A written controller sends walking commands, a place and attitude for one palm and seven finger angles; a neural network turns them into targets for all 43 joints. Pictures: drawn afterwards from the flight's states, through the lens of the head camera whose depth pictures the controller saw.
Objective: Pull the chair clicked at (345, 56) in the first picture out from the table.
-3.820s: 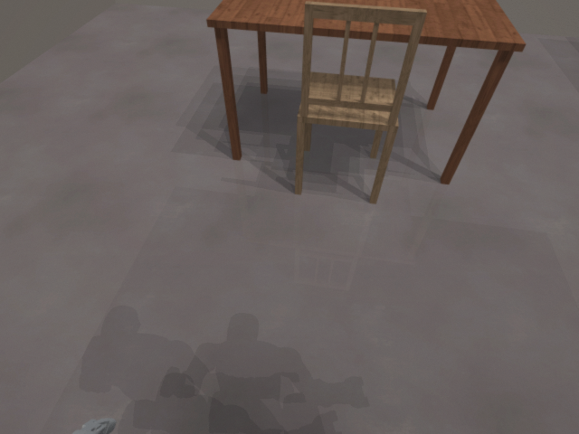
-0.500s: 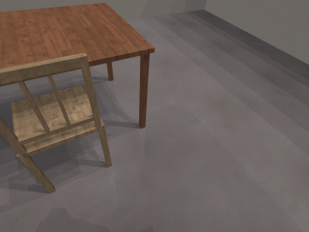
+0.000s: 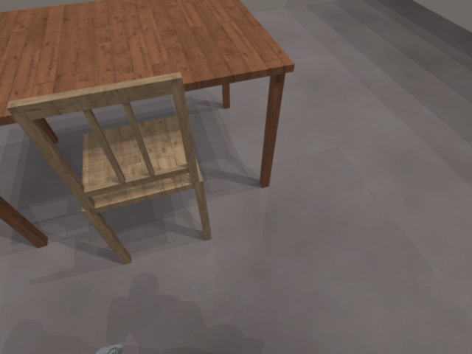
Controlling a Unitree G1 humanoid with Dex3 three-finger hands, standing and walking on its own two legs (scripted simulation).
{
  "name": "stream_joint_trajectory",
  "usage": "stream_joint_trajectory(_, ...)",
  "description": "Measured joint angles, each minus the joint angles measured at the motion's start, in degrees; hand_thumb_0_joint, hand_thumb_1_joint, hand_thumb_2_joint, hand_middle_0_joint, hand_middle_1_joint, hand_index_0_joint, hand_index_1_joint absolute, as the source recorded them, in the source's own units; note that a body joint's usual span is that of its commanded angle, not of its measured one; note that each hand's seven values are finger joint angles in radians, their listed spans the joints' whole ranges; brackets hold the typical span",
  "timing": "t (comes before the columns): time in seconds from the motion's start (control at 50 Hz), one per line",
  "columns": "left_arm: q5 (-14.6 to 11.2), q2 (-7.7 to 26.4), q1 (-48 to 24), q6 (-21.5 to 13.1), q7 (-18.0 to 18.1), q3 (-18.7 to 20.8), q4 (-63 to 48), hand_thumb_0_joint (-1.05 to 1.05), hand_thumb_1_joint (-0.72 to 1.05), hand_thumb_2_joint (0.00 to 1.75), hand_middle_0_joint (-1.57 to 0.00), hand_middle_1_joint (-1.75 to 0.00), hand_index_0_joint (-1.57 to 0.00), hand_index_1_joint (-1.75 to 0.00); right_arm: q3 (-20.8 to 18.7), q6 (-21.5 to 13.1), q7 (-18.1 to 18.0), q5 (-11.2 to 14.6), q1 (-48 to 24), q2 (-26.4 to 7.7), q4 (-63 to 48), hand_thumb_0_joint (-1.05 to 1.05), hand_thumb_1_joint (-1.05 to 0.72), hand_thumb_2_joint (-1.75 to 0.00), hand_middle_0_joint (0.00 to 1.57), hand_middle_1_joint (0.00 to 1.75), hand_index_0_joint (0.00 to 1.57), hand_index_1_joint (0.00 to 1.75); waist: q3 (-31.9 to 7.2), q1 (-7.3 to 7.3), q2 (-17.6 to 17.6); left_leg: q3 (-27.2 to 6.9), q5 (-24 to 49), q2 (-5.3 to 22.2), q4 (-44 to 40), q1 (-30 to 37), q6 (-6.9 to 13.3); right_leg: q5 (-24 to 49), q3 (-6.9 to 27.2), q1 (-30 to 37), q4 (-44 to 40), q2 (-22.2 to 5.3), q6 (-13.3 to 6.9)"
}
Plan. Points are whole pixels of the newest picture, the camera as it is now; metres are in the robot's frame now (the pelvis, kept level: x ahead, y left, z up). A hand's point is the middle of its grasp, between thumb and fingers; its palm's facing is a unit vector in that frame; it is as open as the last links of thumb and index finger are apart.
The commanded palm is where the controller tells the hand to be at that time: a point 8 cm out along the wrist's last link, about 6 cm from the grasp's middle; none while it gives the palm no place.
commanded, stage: turn to face it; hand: left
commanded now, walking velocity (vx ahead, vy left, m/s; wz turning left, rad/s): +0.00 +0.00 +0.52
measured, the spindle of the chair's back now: (106, 149) +0.63 +0.37 -0.09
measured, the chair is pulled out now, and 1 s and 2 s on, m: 0.00 0.00 0.00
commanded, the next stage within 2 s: take the last steps up to it in 0.36 s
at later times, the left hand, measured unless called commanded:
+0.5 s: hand out of the picture -0.05 +0.21 -0.18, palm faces +0.31 -0.92 -0.24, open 7.4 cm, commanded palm none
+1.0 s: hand out of the picture +0.02 +0.17 -0.16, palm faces +0.37 -0.91 -0.19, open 7.3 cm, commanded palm none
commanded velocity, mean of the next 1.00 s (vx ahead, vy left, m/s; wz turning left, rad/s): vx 0.17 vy -0.02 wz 0.16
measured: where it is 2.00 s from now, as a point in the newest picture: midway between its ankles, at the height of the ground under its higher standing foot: (213, 347)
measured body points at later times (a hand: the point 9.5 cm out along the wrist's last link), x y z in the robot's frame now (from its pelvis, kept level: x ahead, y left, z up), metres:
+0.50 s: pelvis -0.02 +0.01 -0.01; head +0.02 +0.04 +0.44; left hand -0.07 +0.26 -0.17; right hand +0.17 -0.21 -0.13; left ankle -0.06 +0.11 -0.74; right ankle -0.01 -0.14 -0.72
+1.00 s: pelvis +0.07 +0.00 +0.00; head +0.08 -0.01 +0.45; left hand +0.00 +0.21 -0.14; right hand +0.13 -0.23 -0.16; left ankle -0.01 +0.11 -0.66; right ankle +0.08 -0.09 -0.74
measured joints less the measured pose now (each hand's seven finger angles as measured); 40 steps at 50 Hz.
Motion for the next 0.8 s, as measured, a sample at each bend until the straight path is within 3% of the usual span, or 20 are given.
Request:
stream_joint_trajectory(0.04,0.11,0.08,0.37,-0.79,0.05,-0.25,-1.35,0.0,0.91,0.9,-0.2,-0.3,-0.2,-0.29,-0.49,0.49,0.23,0.3,0.42,-0.41,-0.38,0.01,-0.9,-0.9,0.2,0.3,0.2,0.3,-0.62,0.3,-0.03,-0.79,-1.7,-0.94,2.8,-1.84,-1.02,3.52,-0.24,3.98,-9.36,-0.13,-1.47)
stream_joint_trajectory(0.1,0.52,-0.93,0.66,-0.8,0.26,-0.99,-1.97,0.0,0.91,0.9,-0.2,-0.3,-0.2,-0.29,-1.38,1.31,0.34,0.14,0.11,-1.61,-0.48,0.01,-0.91,-0.9,0.2,0.3,0.2,0.3,-0.22,0.41,1.32,1.08,-14.36,-0.64,18.69,-7.12,-2.79,5.8,-2.81,4.85,-9.27,-0.61,-3.43)
stream_joint_trajectory(0.16,0.55,-1.44,1.5,-0.84,0.31,-1.38,-1.98,0.0,0.91,0.9,-0.2,-0.3,-0.21,-0.29,-1.57,1.51,0.81,-0.05,-0.32,-2.44,-0.86,0.01,-0.91,-0.9,0.2,0.3,0.2,0.3,0.05,0.32,1.06,4.17,-14.64,1.44,32.88,-10.14,-4.02,6.32,-4.81,7.05,-11.27,-1.87,-3.66)
stream_joint_trajectory(0.2,0.66,-1.61,1.8,-1.11,0.27,-1.62,-1.79,0.0,0.91,0.9,-0.2,-0.3,-0.21,-0.3,-1.45,1.4,0.93,0.02,-0.63,-2.69,-1.14,0.01,-0.91,-0.9,0.2,0.3,0.2,0.3,0.37,0.29,0.44,5.43,-14.53,3.17,36.05,-9.84,-4.9,6.46,-6.07,8.05,-12.0,-2.84,-3.7)
stream_joint_trajectory(0.28,0.99,-1.86,2.49,-1.72,-0.1,-2.21,-1.45,0.0,0.91,0.9,-0.2,-0.3,-0.21,-0.3,-0.95,1.7,0.85,0.2,-2.15,-2.95,-1.02,0.01,-0.91,-0.9,0.2,0.3,0.19,0.3,1.09,1.1,-0.87,6.79,-16.98,5.6,31.1,-5.76,-5.81,5.96,-8.22,8.6,-11.75,-4.94,-3.4)
stream_joint_trajectory(0.36,1.33,-1.41,3.72,-1.79,-0.46,-2.32,-0.71,0.0,0.91,0.9,-0.2,-0.3,-0.21,-0.3,-0.08,1.62,0.72,0.55,-4.97,-2.83,-0.98,0.01,-0.91,-0.9,0.19,0.3,0.19,0.3,2.04,2.74,-2.04,7.71,-19.37,6.12,21.43,-0.2,-5.33,5.27,-9.7,7.82,-10.34,-6.53,-2.57)
stream_joint_trajectory(0.4,1.32,-0.75,4.46,-1.58,-0.52,-2.12,0.06,0.0,0.91,0.9,-0.2,-0.3,-0.21,-0.3,0.42,1.15,0.61,0.7,-6.31,-2.57,-1.35,0.01,-0.91,-0.9,0.19,0.3,0.19,0.3,2.37,3.4,-2.63,8.48,-17.97,5.89,15.27,2.98,-4.91,4.77,-10.47,7.18,-9.2,-7.14,-1.88)
stream_joint_trajectory(0.44,0.97,0.12,5.55,-1.15,-0.49,-1.71,0.85,0.0,0.9,0.9,-0.2,-0.3,-0.21,-0.3,0.99,0.23,0.63,0.67,-7.16,-2.46,-2.07,0.01,-0.91,-0.9,0.2,0.3,0.19,0.3,2.22,3.7,-2.88,9.43,-11.06,5.96,6.14,7.21,-4.04,3.52,-11.31,5.93,-6.6,-7.51,-0.92)
stream_joint_trajectory(0.48,0.63,1.71,5.81,-0.18,-0.39,-1.08,1.83,0.0,0.91,0.9,-0.2,-0.3,-0.21,-0.3,1.38,-0.78,0.54,0.41,-8.13,-1.46,-2.39,0.01,-0.91,-0.9,0.2,0.3,0.19,0.3,2.65,4.18,-4.71,9.8,-11.64,5.06,5.83,7.17,-2.26,-1.26,-8.9,2.52,0.58,-8.21,-0.52)
stream_joint_trajectory(0.52,0.59,2.81,6.02,0.89,-0.07,-0.67,3.05,0.0,0.91,0.9,-0.2,-0.3,-0.21,-0.3,2.14,-1.38,0.21,0.25,-8.42,-0.43,-2.48,0.01,-0.91,-0.9,0.2,0.3,0.19,0.3,2.65,4.75,-5.4,9.76,-12.59,5.05,6.28,7.27,-1.15,-6.75,-5.41,-0.96,9.3,-6.63,-0.38)
stream_joint_trajectory(0.6,0.85,3.55,6.65,0.64,-1.01,-0.49,5.07,0.01,0.91,0.9,-0.2,-0.3,-0.2,-0.29,3.02,-2.49,-0.59,0.11,-6.99,1.26,-1.76,0.01,-0.91,-0.9,0.2,0.3,0.2,0.3,1.4,4.63,-4.77,8.73,-10.6,5.32,1.5,10.12,-0.93,-3.44,-3.55,-4.5,17.7,-4.58,-0.59)
stream_joint_trajectory(0.68,1.05,2.88,7.14,-0.29,-1.78,-1.09,5.91,0.01,0.91,0.9,-0.2,-0.3,-0.2,-0.29,3.44,-3.53,-0.7,0.16,-3.92,2.57,-0.12,0.01,-0.9,-0.9,0.2,0.3,0.2,0.3,-0.13,4.16,-3.98,8.04,-8.82,4.93,-3.21,13.12,-0.77,-0.45,-3.78,-4.33,14.13,-4.12,-0.68)
stream_joint_trajectory(0.8,1.09,0.06,6.43,-1.36,-2.51,-1.91,6.32,0.01,0.91,0.9,-0.2,-0.3,-0.2,-0.29,2.34,-3.59,-0.83,-0.1,0.78,1.95,3.26,0.0,-0.92,-0.9,0.2,0.3,0.2,0.3,-0.94,2.53,-2.52,7.8,-10.25,4.33,-3.83,15.47,-1.54,1.19,-4.87,-0.29,0.0,-3.3,-1.36)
